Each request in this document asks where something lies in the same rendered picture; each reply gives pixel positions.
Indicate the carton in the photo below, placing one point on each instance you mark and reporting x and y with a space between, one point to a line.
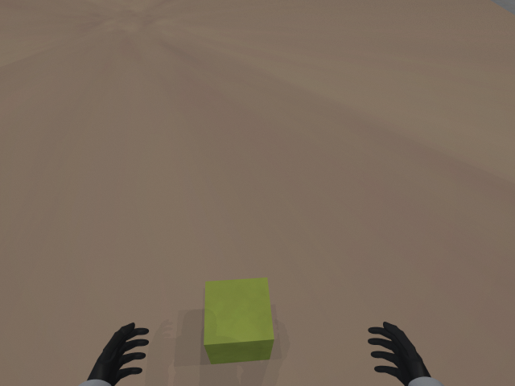
237 320

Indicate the robot left hand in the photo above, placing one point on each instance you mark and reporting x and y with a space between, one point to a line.
111 359

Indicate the robot right hand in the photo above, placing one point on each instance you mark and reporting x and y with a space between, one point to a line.
404 356

